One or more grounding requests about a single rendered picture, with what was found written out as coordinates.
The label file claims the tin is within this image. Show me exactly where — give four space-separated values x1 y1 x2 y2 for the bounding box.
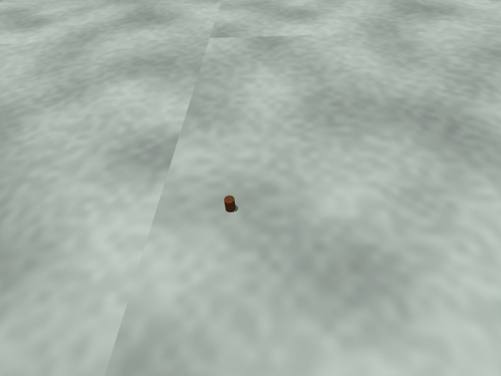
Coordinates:
224 196 236 212

